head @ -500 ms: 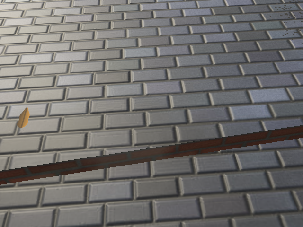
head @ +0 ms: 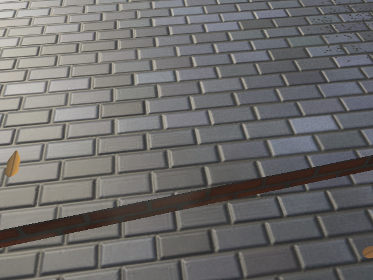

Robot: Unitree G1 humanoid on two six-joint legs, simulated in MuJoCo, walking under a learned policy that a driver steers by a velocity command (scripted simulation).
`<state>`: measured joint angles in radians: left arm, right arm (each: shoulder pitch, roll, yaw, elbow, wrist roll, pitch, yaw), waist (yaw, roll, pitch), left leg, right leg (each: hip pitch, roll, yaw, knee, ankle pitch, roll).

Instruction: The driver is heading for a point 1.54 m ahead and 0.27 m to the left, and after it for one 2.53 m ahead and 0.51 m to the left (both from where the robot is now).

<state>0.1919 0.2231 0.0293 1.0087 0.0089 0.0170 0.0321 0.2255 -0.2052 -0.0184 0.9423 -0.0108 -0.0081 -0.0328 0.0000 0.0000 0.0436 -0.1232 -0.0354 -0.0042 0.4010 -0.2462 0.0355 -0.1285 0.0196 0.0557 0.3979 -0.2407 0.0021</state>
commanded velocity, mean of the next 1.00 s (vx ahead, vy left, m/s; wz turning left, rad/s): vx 0.00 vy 0.00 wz -0.01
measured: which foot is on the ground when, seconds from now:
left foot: down 0.00-1.00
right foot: down 0.00-1.00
